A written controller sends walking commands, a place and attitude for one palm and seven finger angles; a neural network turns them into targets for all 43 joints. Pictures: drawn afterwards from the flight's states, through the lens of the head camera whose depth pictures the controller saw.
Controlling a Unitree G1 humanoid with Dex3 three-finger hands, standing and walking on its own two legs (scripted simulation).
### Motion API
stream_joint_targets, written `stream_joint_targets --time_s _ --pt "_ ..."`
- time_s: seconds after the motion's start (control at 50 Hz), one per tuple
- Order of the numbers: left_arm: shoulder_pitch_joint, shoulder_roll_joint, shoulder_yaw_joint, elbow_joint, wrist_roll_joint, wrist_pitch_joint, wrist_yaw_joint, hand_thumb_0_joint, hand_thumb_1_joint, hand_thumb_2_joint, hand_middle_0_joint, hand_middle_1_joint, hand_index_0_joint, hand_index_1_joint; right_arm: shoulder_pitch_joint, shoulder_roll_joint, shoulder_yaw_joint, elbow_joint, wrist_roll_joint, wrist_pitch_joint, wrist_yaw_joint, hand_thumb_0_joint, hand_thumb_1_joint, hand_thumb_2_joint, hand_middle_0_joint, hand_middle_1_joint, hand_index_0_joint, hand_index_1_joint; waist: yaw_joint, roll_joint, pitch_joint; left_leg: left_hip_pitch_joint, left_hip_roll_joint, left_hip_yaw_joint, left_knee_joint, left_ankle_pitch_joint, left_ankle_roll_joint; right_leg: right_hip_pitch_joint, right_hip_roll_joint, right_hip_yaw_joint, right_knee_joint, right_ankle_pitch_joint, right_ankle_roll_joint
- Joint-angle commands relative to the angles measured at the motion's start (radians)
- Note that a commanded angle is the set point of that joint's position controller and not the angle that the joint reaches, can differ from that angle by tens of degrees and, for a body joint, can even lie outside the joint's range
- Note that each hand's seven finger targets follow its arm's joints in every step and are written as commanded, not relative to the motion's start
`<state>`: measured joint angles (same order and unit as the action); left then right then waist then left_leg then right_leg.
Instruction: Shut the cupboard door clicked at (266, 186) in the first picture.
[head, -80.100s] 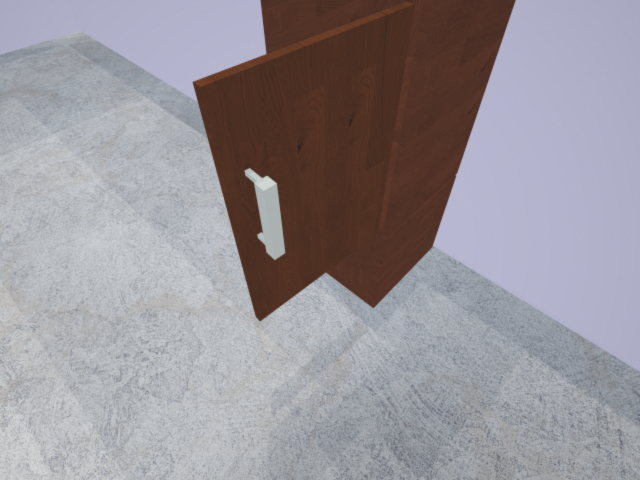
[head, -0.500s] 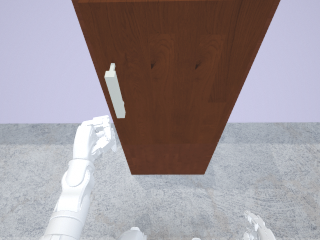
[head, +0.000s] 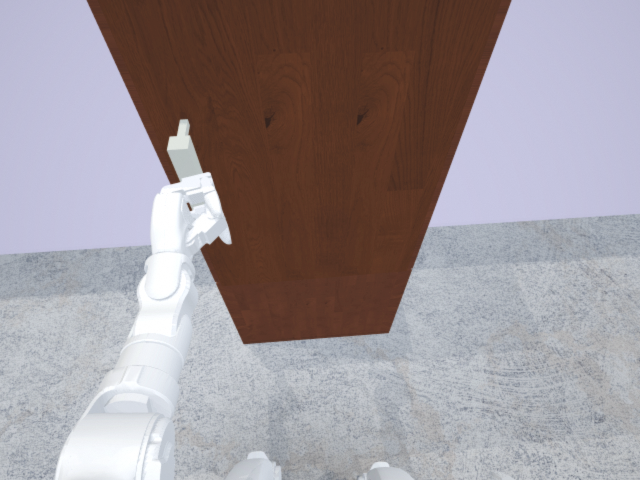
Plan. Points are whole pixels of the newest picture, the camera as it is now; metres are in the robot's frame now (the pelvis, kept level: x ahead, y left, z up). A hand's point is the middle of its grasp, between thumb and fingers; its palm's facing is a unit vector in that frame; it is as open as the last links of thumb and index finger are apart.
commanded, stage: bring the fist close to the handle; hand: left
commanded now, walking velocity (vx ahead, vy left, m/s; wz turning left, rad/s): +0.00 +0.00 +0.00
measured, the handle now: (198, 179) +0.51 +0.17 +0.07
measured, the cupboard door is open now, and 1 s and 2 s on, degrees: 1 0 0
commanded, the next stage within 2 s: push the door shut along its arc in 0.26 s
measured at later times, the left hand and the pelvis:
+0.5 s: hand (221, 223) +0.42 +0.13 +0.08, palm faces +0.04 -1.00 -0.03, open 3.1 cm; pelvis +0.00 +0.00 +0.00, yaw +0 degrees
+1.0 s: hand (220, 209) +0.44 +0.13 +0.08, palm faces -0.09 -1.00 -0.04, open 3.2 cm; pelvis -0.04 +0.00 -0.02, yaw +2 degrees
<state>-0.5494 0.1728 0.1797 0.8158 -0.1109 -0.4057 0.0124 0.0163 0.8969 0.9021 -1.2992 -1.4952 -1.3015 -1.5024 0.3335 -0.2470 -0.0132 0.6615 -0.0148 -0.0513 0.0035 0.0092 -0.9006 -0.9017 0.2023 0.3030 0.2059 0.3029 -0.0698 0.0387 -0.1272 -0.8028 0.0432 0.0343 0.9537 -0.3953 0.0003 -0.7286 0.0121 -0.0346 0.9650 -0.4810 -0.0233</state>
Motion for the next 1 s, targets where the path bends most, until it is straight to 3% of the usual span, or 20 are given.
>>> stream_joint_targets --time_s 0.0,0.04,0.06,0.08,0.12,0.2,0.22,0.26,0.3,0.36,0.4,0.46,0.5,0.58,0.62,0.7,0.74,0.82,0.96,0.98 --pt "-0.292 0.130 0.026 -0.215 -0.013 -0.074 0.002 0.000 0.900 0.900 -1.300 -1.500 -1.300 -1.500 0.040 -0.127 -0.049 -0.123 0.009 -0.024 -0.002 0.000 -0.900 -0.900 0.200 0.300 0.200 0.300 0.009 -0.058 -0.349 0.263 -0.041 -0.025 -0.099 0.248 0.025 0.141 0.014 0.017 -0.145 0.415 0.014" --pt "-0.287 0.143 0.033 -0.221 -0.013 -0.075 0.003 0.000 0.900 0.900 -1.300 -1.500 -1.300 -1.500 0.041 -0.128 -0.051 -0.124 0.011 -0.017 -0.004 0.000 -0.900 -0.900 0.200 0.300 0.200 0.300 0.005 -0.084 -0.327 0.251 -0.041 -0.021 -0.105 0.228 0.027 0.148 0.014 0.024 -0.158 0.406 0.017" --pt "-0.328 0.128 0.014 -0.258 -0.014 -0.084 0.003 0.000 0.900 0.900 -1.300 -1.500 -1.300 -1.500 0.039 -0.127 -0.051 -0.123 0.012 -0.016 -0.003 0.000 -0.900 -0.900 0.200 0.300 0.200 0.300 -0.007 -0.069 -0.337 0.264 -0.041 -0.020 -0.105 0.224 0.029 0.138 0.012 0.026 -0.160 0.401 0.019" --pt "-0.319 0.140 0.028 -0.266 -0.013 -0.089 0.007 0.000 0.900 0.900 -1.300 -1.500 -1.300 -1.500 0.043 -0.129 -0.053 -0.126 0.011 -0.018 -0.007 0.000 -0.900 -0.900 0.200 0.300 0.200 0.300 0.002 -0.056 -0.343 0.268 -0.042 -0.022 -0.105 0.225 0.029 0.142 0.016 0.024 -0.158 0.391 0.016" --pt "-0.335 0.144 0.026 -0.283 -0.011 -0.101 0.011 0.000 0.900 0.900 -1.300 -1.500 -1.300 -1.500 0.036 -0.126 -0.054 -0.117 0.012 -0.017 -0.009 0.000 -0.900 -0.900 0.200 0.300 0.200 0.300 -0.005 -0.051 -0.345 0.279 -0.040 -0.021 -0.106 0.216 0.028 0.136 0.013 0.028 -0.161 0.385 0.018" --pt "-0.345 0.136 0.010 -0.244 -0.004 -0.102 0.014 0.000 0.900 0.900 -1.300 -1.500 -1.300 -1.500 0.030 -0.125 -0.051 -0.105 0.012 -0.018 -0.011 0.000 -0.900 -0.900 0.200 0.300 0.200 0.300 -0.013 -0.023 -0.305 0.280 -0.040 -0.026 -0.109 0.184 0.025 0.104 0.014 0.025 -0.169 0.343 0.016" --pt "-0.361 0.130 0.005 -0.238 -0.004 -0.102 0.013 0.000 0.900 0.900 -1.300 -1.500 -1.300 -1.500 0.030 -0.126 -0.049 -0.104 0.013 -0.017 -0.011 0.000 -0.900 -0.900 0.200 0.300 0.200 0.300 -0.020 -0.042 -0.306 0.279 -0.038 -0.029 -0.112 0.169 0.026 0.093 0.014 0.023 -0.172 0.322 0.018" --pt "-0.364 0.140 0.015 -0.211 -0.008 -0.099 0.013 0.000 0.900 0.900 -1.300 -1.500 -1.300 -1.500 0.027 -0.127 -0.048 -0.106 0.012 -0.016 -0.013 0.000 -0.900 -0.900 0.200 0.300 0.200 0.300 -0.015 -0.069 -0.295 0.261 -0.041 -0.030 -0.119 0.154 0.027 0.106 0.014 0.025 -0.177 0.308 0.018" --pt "-0.347 0.128 0.009 -0.209 -0.007 -0.099 0.010 0.000 0.900 0.900 -1.300 -1.500 -1.300 -1.500 0.022 -0.125 -0.047 -0.112 0.013 -0.017 -0.013 0.000 -0.900 -0.900 0.200 0.300 0.200 0.300 -0.008 -0.025 -0.320 0.283 -0.042 -0.028 -0.116 0.171 0.025 0.107 0.013 0.023 -0.171 0.322 0.014" --pt "-0.355 0.127 0.006 -0.188 -0.007 -0.098 0.004 0.000 0.900 0.900 -1.300 -1.500 -1.300 -1.500 0.023 -0.127 -0.046 -0.112 0.013 -0.014 -0.011 0.000 -0.900 -0.900 0.200 0.300 0.200 0.300 -0.014 -0.057 -0.310 0.278 -0.039 -0.032 -0.115 0.173 0.025 0.098 0.014 0.018 -0.170 0.325 0.015" --pt "-0.440 0.132 -0.014 -0.162 0.001 -0.100 -0.006 0.000 0.900 0.900 -1.300 -1.500 -1.300 -1.500 0.025 -0.129 -0.045 -0.101 0.014 -0.013 -0.016 0.000 -0.900 -0.900 0.200 0.300 0.200 0.300 -0.040 -0.050 -0.287 0.277 -0.037 -0.039 -0.107 0.157 0.026 0.063 0.014 0.020 -0.168 0.311 0.017" --pt "-0.541 0.156 -0.004 -0.111 0.005 -0.111 -0.021 0.000 0.900 0.900 -1.300 -1.500 -1.300 -1.500 0.028 -0.133 -0.042 -0.093 0.014 -0.011 -0.019 0.000 -0.900 -0.900 0.200 0.300 0.200 0.300 -0.051 -0.044 -0.280 0.268 -0.038 -0.051 -0.104 0.121 0.025 0.030 0.013 0.020 -0.164 0.264 0.014" --pt "-0.588 0.161 -0.005 -0.085 0.005 -0.117 -0.030 0.000 0.900 0.900 -1.300 -1.500 -1.300 -1.500 0.034 -0.135 -0.043 -0.086 0.014 -0.013 -0.021 0.000 -0.900 -0.900 0.200 0.300 0.200 0.300 -0.055 -0.006 -0.320 0.298 -0.037 -0.059 -0.093 0.137 0.022 0.007 0.015 0.016 -0.149 0.266 0.010" --pt "-0.593 0.196 0.033 -0.008 0.001 -0.115 -0.052 0.000 0.900 0.900 -1.300 -1.500 -1.300 -1.500 0.064 -0.145 -0.045 -0.080 0.009 -0.009 -0.018 0.000 -0.900 -0.900 0.200 0.300 0.200 0.300 -0.050 -0.013 -0.371 0.304 -0.037 -0.065 -0.076 0.199 0.021 0.008 0.019 0.010 -0.124 0.313 0.007" --pt "-0.640 0.185 0.010 0.029 0.003 -0.107 -0.067 0.000 0.900 0.900 -1.300 -1.500 -1.300 -1.500 0.066 -0.144 -0.042 -0.079 0.011 -0.004 -0.015 0.000 -0.900 -0.900 0.200 0.300 0.200 0.300 -0.069 -0.045 -0.340 0.267 -0.037 -0.063 -0.072 0.179 0.024 -0.003 0.018 0.015 -0.129 0.308 0.013" --pt "-0.769 0.237 0.020 0.073 0.008 -0.103 -0.092 0.000 0.900 0.900 -1.300 -1.500 -1.300 -1.500 0.087 -0.155 -0.044 -0.060 0.014 0.001 -0.025 0.000 -0.900 -0.900 0.200 0.300 0.200 0.300 -0.110 -0.051 -0.316 0.226 -0.036 -0.070 -0.057 0.118 0.032 -0.048 0.016 0.027 -0.137 0.248 0.017" --pt "-0.788 0.263 0.033 0.115 0.005 -0.089 -0.106 0.000 0.900 0.900 -1.300 -1.500 -1.300 -1.500 0.096 -0.160 -0.040 -0.058 0.017 0.001 -0.029 0.000 -0.900 -0.900 0.200 0.300 0.200 0.300 -0.115 -0.076 -0.293 0.183 -0.038 -0.072 -0.057 0.071 0.036 -0.050 0.017 0.033 -0.146 0.202 0.018" --pt "-0.897 0.275 -0.001 0.120 0.005 -0.074 -0.132 0.000 0.900 0.900 -1.300 -1.500 -1.300 -1.500 0.106 -0.166 -0.034 -0.049 0.023 -0.005 -0.041 0.000 -0.900 -0.900 0.200 0.300 0.200 0.300 -0.152 -0.011 -0.310 0.178 -0.036 -0.084 -0.053 -0.005 0.038 -0.111 0.013 0.039 -0.147 0.112 0.018" --pt "-0.989 0.272 -0.042 0.144 -0.007 -0.059 -0.155 0.000 0.900 0.900 -1.300 -1.500 -1.300 -1.500 0.114 -0.182 -0.022 -0.044 0.029 -0.044 -0.049 0.000 -0.900 -0.900 0.200 0.300 0.200 0.300 -0.185 0.034 -0.294 0.154 -0.029 -0.108 -0.061 -0.151 0.036 -0.197 0.014 0.035 -0.139 -0.018 0.012" --pt "-1.004 0.294 -0.029 0.141 -0.008 -0.064 -0.157 0.000 0.900 0.900 -1.300 -1.500 -1.300 -1.500 0.122 -0.187 -0.021 -0.044 0.026 -0.051 -0.051 0.000 -0.900 -0.900 0.200 0.300 0.200 0.300 -0.182 0.047 -0.300 0.156 -0.030 -0.116 -0.063 -0.163 0.037 -0.208 0.015 0.031 -0.130 -0.024 0.008"
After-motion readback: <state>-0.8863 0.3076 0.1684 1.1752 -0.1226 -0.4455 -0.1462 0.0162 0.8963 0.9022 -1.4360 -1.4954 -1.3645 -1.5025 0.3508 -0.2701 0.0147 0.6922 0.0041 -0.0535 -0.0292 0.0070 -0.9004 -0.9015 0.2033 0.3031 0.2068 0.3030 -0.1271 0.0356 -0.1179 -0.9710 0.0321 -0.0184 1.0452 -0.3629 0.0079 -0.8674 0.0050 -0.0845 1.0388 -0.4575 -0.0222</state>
